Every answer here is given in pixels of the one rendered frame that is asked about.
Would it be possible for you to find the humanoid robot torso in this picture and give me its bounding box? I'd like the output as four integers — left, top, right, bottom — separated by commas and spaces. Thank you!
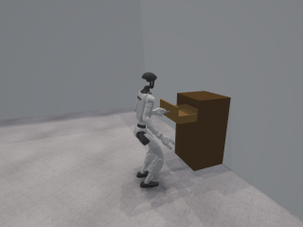
134, 92, 154, 139

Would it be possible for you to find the cabinet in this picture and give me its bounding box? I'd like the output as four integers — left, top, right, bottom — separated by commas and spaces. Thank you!
174, 91, 231, 171

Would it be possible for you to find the robot left upper arm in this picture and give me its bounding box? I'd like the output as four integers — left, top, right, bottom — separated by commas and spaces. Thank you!
134, 90, 141, 111

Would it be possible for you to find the robot right upper arm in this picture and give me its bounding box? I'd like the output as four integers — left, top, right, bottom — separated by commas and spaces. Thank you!
142, 95, 155, 123

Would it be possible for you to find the left robot hand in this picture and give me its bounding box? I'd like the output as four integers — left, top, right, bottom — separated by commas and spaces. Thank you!
154, 108, 164, 116

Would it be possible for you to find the right robot hand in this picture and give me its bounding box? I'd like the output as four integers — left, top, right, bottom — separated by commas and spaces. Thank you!
160, 135, 175, 150

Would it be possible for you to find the drawer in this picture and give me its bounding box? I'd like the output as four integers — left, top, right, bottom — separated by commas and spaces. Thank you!
160, 99, 198, 125

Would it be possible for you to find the right robot shin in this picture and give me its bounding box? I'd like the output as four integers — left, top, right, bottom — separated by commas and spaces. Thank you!
145, 158, 165, 183

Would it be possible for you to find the right robot forearm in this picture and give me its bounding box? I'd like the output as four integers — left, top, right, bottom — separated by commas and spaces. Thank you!
144, 116, 164, 139

